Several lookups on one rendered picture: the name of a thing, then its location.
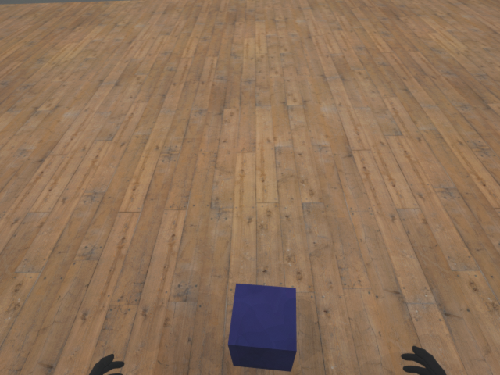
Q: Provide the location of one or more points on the carton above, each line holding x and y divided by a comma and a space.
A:
263, 327

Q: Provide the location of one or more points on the left robot hand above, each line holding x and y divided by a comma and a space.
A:
106, 364

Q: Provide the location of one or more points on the right robot hand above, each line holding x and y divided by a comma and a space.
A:
422, 357

